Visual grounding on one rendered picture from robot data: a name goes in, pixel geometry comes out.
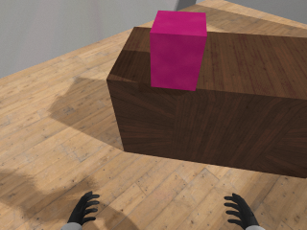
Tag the left robot hand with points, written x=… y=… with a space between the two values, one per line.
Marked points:
x=80 y=210

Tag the right robot hand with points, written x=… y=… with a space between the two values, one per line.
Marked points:
x=247 y=218

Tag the pedestal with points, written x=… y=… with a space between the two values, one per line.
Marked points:
x=248 y=112

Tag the carton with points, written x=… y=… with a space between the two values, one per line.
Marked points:
x=177 y=42

